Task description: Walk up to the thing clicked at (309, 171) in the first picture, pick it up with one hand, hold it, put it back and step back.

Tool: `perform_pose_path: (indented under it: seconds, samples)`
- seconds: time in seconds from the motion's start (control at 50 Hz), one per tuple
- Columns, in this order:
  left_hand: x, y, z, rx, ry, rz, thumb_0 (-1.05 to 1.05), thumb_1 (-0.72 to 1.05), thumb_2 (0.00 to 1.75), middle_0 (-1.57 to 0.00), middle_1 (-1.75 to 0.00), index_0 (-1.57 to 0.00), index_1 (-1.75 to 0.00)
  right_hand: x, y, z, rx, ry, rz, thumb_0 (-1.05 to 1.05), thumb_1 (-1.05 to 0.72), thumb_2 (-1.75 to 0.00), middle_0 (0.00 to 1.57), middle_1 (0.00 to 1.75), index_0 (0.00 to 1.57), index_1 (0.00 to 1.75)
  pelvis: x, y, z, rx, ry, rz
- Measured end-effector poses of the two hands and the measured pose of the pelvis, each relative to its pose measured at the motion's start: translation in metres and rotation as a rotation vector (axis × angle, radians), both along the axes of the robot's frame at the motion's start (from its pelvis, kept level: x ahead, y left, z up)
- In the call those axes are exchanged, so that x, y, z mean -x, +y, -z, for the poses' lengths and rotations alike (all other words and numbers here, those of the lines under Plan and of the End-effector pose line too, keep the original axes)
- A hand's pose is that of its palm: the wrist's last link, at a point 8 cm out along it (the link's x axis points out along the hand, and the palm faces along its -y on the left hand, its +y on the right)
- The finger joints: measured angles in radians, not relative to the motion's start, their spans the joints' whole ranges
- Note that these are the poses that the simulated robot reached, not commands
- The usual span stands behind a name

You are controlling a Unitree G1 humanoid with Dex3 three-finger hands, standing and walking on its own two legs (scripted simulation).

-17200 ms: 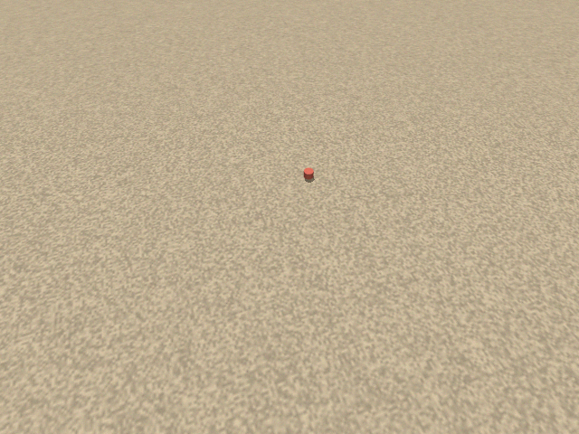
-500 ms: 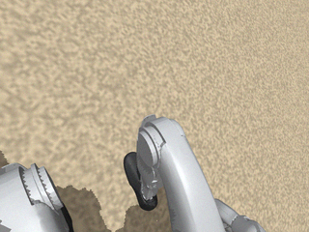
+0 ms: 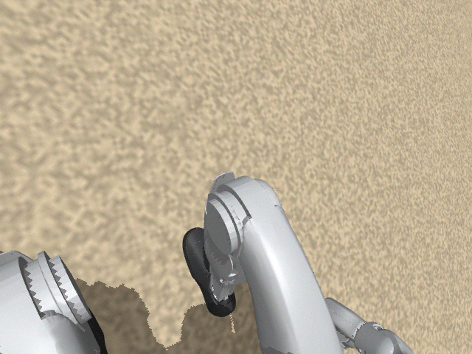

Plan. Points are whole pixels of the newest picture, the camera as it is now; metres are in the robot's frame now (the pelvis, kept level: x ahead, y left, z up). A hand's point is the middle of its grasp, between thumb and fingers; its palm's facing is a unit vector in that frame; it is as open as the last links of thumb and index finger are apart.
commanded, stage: close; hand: left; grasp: from above
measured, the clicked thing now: out of the picture +0.44 +0.34 -0.28
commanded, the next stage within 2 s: settle in 1.30 s
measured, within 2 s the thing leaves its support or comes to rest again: leaves its support in 1.76 s
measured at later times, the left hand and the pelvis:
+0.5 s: hand out of the picture +0.43 +0.33 -0.25, palm faces -0.42 -0.17 -0.89, open 11.0 cm; pelvis +0.00 +0.00 +0.01, yaw +0 degrees
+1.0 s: hand out of the picture +0.43 +0.33 -0.25, palm faces -0.43 -0.17 -0.89, open 8.4 cm; pelvis +0.00 +0.00 +0.01, yaw +0 degrees
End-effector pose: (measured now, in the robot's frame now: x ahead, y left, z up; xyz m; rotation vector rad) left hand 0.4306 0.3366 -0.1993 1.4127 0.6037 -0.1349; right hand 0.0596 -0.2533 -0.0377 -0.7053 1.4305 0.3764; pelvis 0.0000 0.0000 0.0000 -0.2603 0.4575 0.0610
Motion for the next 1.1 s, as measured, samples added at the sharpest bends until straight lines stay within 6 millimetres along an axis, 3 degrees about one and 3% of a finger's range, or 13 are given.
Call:
perform_pose_path:
  seconds: [0.34, 0.82, 1.1]
  samples:
    - [0.001, -0.006, -0.002, 0.003, -0.016, 0.042, 0.00, -0.11, 0.66, -0.33, -0.85, -0.37, -0.81, -0.008, 0.006, -0.001, -0.013, -0.021, -0.024, 0.00, -0.89, -0.90, 0.20, 0.30, 0.20, 0.30, 0.002, 0.001, -0.003, 0.006, -0.010, 0.001]
    - [-0.006, -0.005, -0.006, 0.003, -0.012, 0.018, 0.00, 0.17, 0.44, -0.50, -0.68, -0.60, -0.63, 0.009, 0.006, -0.007, -0.005, -0.002, 0.009, 0.00, -0.89, -0.90, 0.20, 0.30, 0.20, 0.30, 0.005, 0.001, -0.006, 0.007, -0.005, 0.003]
    - [-0.005, -0.005, -0.008, -0.003, -0.018, 0.030, -0.01, 0.35, 0.36, -0.61, -0.57, -0.76, -0.55, 0.004, 0.009, -0.005, -0.017, -0.013, -0.011, 0.00, -0.89, -0.90, 0.20, 0.30, 0.20, 0.30, 0.005, -0.001, -0.007, 0.006, -0.012, 0.003]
